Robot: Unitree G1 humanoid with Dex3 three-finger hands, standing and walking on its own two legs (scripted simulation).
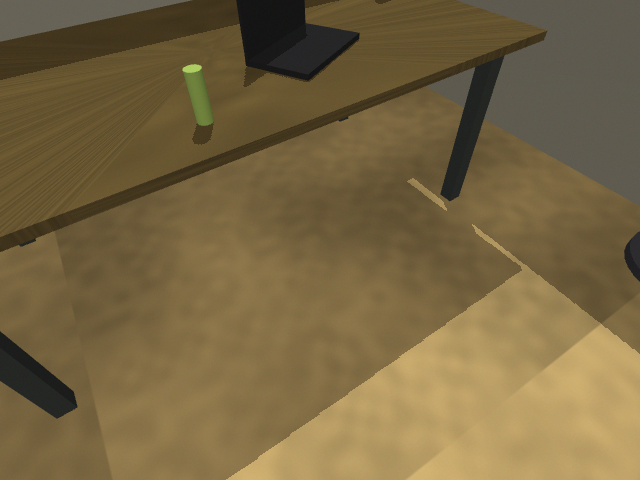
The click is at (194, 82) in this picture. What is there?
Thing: slim round
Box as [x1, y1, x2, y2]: [182, 64, 213, 125]
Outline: 188,65 182,69 196,120 198,124 206,125 213,121 213,117 202,70 199,65
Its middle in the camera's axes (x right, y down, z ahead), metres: -0.27 -0.34 +0.93
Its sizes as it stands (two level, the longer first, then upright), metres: 0.043 0.043 0.132
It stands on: a support 0.74 m high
